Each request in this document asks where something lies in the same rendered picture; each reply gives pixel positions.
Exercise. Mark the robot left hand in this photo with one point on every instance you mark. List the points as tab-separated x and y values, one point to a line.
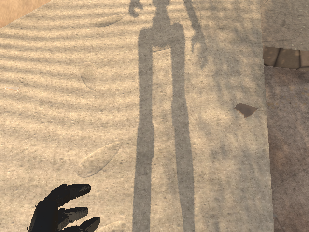
49	218

